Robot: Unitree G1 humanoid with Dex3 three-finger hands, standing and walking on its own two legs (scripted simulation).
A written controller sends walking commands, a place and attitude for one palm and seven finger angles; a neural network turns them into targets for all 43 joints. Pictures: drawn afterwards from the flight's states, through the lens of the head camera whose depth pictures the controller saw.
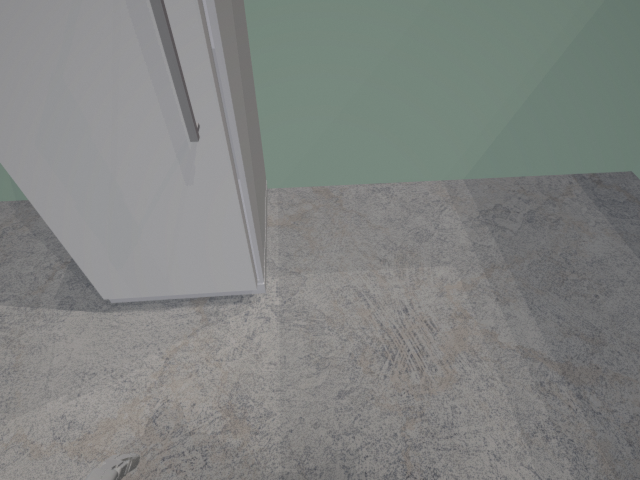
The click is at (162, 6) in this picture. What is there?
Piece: fridge door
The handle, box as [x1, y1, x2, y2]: [150, 0, 199, 141]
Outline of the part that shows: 150,0 190,141 198,141 199,136 197,132 199,125 195,122 163,0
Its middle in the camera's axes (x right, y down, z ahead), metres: -0.28 -0.39 +0.68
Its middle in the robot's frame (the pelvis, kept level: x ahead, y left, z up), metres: +0.79 +0.33 +0.22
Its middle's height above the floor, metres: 0.99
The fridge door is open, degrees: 0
